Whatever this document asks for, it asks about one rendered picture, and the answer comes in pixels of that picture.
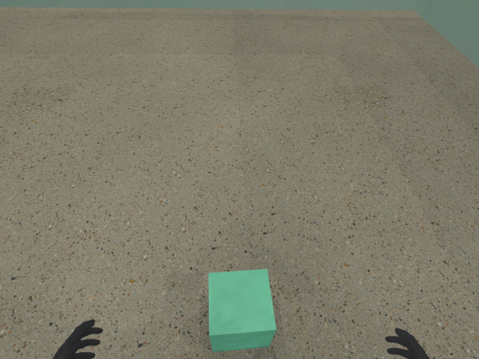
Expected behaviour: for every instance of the right robot hand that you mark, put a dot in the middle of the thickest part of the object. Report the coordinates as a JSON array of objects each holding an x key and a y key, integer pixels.
[{"x": 415, "y": 351}]

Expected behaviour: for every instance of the left robot hand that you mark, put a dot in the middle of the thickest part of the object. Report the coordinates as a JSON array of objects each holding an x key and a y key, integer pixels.
[{"x": 73, "y": 343}]

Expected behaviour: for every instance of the carton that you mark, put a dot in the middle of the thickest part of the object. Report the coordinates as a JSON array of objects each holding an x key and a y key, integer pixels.
[{"x": 241, "y": 314}]

